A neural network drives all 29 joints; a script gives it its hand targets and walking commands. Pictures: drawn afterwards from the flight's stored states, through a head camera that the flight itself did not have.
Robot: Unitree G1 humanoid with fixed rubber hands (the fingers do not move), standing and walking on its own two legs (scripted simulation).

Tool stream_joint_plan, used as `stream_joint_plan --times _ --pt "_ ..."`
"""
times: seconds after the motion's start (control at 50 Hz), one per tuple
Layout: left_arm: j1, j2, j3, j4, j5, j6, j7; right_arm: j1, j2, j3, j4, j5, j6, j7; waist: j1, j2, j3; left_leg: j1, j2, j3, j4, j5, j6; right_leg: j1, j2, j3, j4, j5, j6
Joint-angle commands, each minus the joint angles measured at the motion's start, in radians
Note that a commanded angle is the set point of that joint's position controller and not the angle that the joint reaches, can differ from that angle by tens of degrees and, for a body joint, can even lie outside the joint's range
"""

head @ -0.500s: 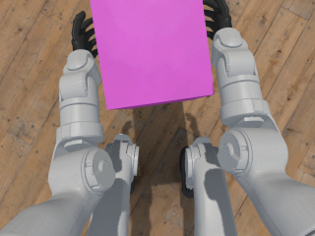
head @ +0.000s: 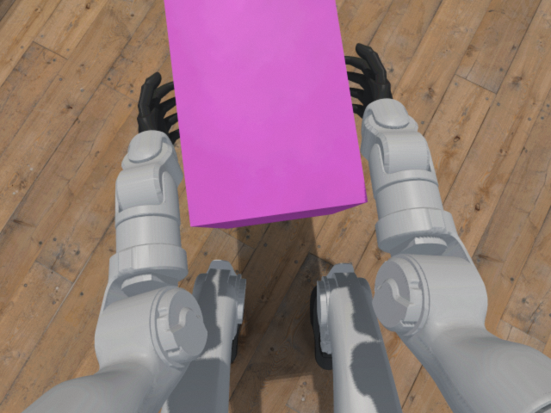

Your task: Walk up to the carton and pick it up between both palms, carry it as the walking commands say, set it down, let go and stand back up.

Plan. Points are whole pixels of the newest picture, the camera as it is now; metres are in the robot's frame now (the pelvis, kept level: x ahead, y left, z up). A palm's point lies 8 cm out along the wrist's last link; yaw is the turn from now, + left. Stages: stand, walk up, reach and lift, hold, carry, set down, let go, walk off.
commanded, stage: reach and lift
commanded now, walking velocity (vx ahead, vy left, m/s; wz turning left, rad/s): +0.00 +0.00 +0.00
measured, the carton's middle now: (267, 131) +0.50 +0.03 -0.13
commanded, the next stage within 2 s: none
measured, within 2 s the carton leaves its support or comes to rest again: neither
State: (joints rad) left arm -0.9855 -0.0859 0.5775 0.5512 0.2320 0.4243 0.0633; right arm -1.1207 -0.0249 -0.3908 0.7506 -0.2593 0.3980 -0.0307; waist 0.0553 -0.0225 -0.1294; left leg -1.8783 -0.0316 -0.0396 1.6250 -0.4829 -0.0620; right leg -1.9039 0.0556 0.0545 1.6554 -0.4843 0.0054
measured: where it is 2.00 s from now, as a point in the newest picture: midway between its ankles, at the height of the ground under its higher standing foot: (276, 338)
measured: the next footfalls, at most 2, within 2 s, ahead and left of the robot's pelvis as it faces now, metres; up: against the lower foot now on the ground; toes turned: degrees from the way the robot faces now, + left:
none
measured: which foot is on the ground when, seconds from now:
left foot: down 0.00-1.00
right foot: down 0.00-1.00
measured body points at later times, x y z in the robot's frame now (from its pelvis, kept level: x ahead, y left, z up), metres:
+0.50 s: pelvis +0.02 +0.00 +0.06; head +0.23 -0.01 +0.45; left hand +0.46 +0.17 +0.01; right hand +0.50 -0.12 +0.01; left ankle +0.10 +0.14 -0.49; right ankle +0.10 -0.11 -0.49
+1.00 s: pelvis +0.04 +0.00 +0.12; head +0.20 -0.01 +0.54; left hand +0.44 +0.17 +0.08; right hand +0.48 -0.12 +0.08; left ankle +0.10 +0.14 -0.49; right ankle +0.10 -0.11 -0.49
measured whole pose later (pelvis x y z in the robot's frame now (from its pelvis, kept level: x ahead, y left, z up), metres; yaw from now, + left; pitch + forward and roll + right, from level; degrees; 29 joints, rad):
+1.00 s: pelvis +0.04 +0.00 +0.12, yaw +0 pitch +31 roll +1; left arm -0.66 -0.16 0.50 0.52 0.23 0.38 0.06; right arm -0.76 0.08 -0.38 0.69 -0.26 0.35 -0.02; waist 0.07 -0.02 -0.19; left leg -1.32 -0.03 -0.06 1.21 -0.43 -0.05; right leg -1.34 0.04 0.05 1.23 -0.44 0.00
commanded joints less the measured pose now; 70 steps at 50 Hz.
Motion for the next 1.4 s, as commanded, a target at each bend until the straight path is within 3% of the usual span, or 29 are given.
stream_joint_plan --times 0.0,0.72,1.38 --pt "-0.766 -0.964 -0.594 0.021 -0.186 -0.027 -0.273 -0.533 1.088 0.448 0.054 0.160 -0.018 0.239 0.034 -0.058 -1.041 0.519 -0.148 0.120 -0.156 0.236 0.013 0.660 0.127 -0.070 -0.193 0.233 0.008" --pt "-0.469 -1.064 -0.676 0.021 -0.178 -0.053 -0.272 -0.261 1.173 0.507 0.028 0.153 -0.051 0.247 0.027 -0.032 -0.888 0.809 -0.149 0.064 -0.432 0.278 0.019 0.942 0.118 -0.036 -0.466 0.275 -0.004" --pt "-0.182 -1.097 -0.718 -0.031 -0.135 -0.051 -0.296 -0.004 1.210 0.544 -0.046 0.097 -0.052 0.268 0.035 -0.024 -0.643 1.207 -0.116 0.028 -0.775 0.397 0.038 1.282 0.073 0.014 -0.805 0.366 -0.019"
